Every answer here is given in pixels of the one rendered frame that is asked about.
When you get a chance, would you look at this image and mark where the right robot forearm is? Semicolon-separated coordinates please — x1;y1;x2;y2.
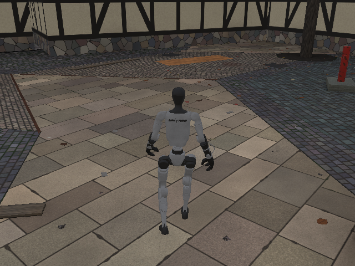
200;134;212;159

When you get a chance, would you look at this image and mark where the robot right upper arm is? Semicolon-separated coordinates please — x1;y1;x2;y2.
190;111;205;143

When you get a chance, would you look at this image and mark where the robot left upper arm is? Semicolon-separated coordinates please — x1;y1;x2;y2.
151;111;167;141

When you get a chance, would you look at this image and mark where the right robot shin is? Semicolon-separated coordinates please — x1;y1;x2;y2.
182;177;192;212

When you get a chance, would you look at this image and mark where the left robot forearm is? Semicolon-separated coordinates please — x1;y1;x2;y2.
146;132;156;149

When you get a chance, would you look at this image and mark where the right robot hand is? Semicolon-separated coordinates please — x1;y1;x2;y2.
201;157;214;171

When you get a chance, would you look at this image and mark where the robot head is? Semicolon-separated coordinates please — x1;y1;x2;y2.
169;87;187;114

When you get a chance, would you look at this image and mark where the left robot hand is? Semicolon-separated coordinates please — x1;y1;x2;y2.
146;147;159;156

